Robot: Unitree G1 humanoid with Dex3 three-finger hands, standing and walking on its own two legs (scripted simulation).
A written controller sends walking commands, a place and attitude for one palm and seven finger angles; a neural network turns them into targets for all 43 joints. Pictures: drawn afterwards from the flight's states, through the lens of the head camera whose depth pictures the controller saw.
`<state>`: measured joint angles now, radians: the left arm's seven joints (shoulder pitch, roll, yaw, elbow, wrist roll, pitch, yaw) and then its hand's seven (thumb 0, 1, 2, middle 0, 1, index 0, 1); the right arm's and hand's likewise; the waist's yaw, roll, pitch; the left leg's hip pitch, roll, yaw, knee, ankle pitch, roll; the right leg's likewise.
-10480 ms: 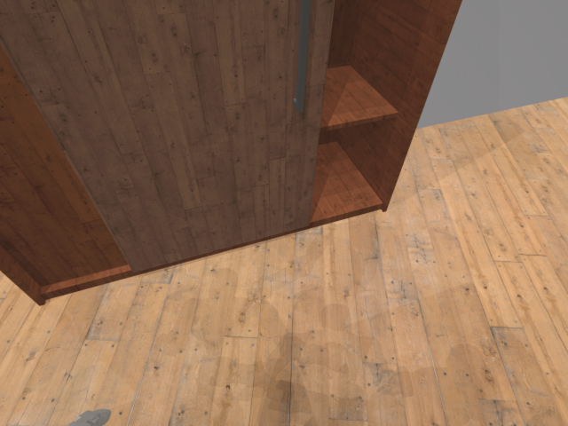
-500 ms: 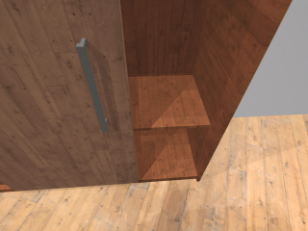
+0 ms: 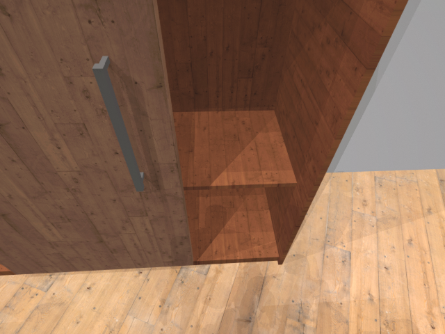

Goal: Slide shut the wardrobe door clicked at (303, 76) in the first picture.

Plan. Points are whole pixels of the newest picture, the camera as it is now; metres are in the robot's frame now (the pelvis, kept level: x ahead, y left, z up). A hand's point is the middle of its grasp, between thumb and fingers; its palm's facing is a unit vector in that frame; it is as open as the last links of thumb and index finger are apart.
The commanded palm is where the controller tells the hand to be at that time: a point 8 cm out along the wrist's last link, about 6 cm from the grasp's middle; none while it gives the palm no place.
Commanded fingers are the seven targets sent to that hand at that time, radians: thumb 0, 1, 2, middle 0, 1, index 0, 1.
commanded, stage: come to a stop and stand still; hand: left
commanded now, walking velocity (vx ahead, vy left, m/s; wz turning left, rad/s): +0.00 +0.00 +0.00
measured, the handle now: (125, 135) +0.48 +0.25 +0.08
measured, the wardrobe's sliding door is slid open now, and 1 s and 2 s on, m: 0.39 0.39 0.39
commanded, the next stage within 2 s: look again from close up in 0.16 s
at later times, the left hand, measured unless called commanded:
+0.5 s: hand out of the picture -0.01 +0.16 -0.18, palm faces +0.06 -0.99 -0.16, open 7.3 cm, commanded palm none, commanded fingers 0.00 0.90 0.90 -0.20 -0.30 -0.20 -0.30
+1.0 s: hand out of the picture -0.01 +0.16 -0.18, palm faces +0.06 -0.99 -0.15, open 7.4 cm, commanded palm none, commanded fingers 0.00 0.90 0.90 -0.20 -0.30 -0.20 -0.30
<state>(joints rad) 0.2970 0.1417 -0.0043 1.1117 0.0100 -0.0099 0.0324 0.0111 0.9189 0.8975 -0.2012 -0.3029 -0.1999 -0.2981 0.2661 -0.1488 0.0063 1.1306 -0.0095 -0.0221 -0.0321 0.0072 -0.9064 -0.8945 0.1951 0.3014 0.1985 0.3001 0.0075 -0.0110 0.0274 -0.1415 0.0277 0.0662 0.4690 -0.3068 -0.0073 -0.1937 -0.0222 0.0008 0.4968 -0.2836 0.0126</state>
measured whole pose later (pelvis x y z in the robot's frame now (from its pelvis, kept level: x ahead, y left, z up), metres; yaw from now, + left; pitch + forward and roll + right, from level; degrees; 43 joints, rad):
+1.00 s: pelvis +0.00 +0.00 +0.00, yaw +1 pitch -1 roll +0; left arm 0.31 0.13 0.00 1.12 0.01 -0.01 0.03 0.01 0.91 0.90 -0.20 -0.30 -0.20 -0.30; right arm 0.30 -0.12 0.01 1.14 -0.01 -0.03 -0.04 0.01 -0.91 -0.89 0.20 0.30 0.20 0.30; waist 0.01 -0.02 0.03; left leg -0.13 0.03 0.06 0.44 -0.29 -0.01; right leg -0.17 -0.02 -0.01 0.46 -0.27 0.01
